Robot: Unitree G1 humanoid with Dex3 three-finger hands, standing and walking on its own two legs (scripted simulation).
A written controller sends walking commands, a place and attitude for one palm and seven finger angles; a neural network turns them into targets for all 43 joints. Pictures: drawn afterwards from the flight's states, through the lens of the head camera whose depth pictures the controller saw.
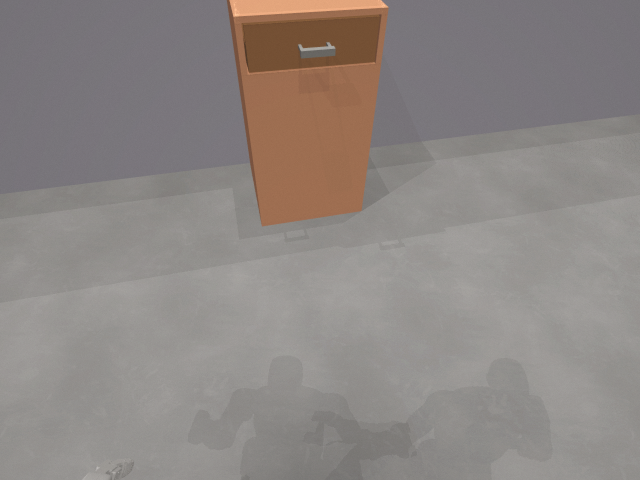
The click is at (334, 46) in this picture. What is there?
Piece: drawer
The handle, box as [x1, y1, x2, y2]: [298, 42, 335, 58]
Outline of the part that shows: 335,48 331,46 329,42 326,42 325,47 303,48 300,44 298,44 301,58 334,55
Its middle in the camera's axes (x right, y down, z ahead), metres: -0.02 -0.58 +1.18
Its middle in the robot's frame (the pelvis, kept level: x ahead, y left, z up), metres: +1.27 +0.07 -0.01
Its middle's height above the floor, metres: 0.76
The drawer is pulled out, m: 0.00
